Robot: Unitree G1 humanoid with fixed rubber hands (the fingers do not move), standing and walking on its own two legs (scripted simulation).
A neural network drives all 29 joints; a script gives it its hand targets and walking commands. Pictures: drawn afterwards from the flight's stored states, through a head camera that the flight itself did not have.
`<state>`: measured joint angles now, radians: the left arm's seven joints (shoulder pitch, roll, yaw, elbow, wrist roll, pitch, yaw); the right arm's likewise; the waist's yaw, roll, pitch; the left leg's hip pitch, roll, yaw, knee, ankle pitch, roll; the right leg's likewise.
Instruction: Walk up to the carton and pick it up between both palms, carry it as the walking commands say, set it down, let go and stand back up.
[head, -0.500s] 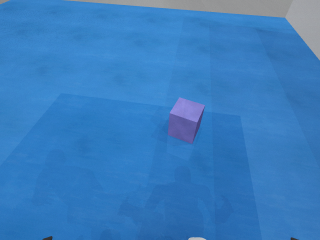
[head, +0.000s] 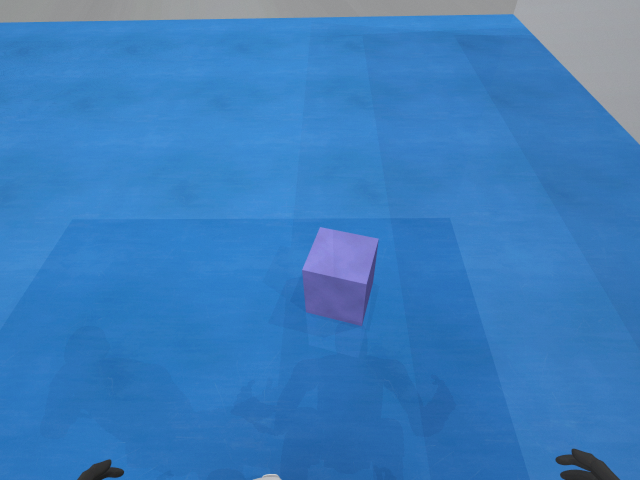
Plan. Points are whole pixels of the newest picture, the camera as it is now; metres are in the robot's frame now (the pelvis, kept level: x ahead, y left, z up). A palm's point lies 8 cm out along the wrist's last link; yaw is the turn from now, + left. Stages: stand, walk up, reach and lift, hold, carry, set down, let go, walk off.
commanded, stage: walk up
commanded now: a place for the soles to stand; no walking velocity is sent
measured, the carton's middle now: (341, 276) +0.89 +0.01 -0.63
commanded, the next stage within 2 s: none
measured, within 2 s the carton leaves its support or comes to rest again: neither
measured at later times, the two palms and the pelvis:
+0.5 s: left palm (157, 322) +0.35 +0.29 -0.04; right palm (608, 416) +0.25 -0.34 -0.07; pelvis +0.20 -0.02 +0.00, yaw -3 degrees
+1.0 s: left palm (200, 239) +0.54 +0.28 -0.05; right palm (564, 298) +0.44 -0.36 -0.08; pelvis +0.38 -0.03 -0.01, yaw -1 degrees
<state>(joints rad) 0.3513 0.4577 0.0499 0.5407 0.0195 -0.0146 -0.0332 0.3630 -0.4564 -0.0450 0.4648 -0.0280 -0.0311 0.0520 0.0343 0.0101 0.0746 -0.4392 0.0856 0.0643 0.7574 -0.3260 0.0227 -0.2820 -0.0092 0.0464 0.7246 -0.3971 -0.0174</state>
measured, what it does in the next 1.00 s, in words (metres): walks ahead: left foot, then right foot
